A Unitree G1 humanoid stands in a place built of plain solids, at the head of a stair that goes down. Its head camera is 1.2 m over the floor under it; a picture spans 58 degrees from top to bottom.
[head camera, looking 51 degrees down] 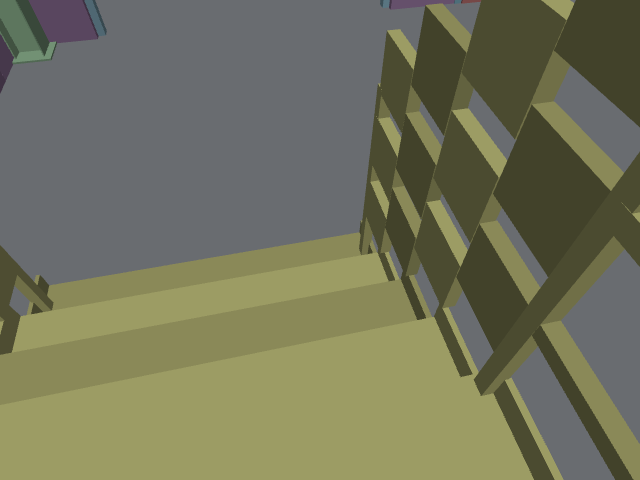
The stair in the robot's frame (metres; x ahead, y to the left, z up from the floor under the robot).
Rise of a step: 0.17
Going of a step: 0.28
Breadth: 1.70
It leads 12 degrees to the left of straight ahead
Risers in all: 5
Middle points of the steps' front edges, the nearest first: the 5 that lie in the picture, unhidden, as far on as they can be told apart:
0.31 0.34 0.00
0.58 0.40 -0.17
0.85 0.46 -0.34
1.13 0.52 -0.51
1.40 0.58 -0.68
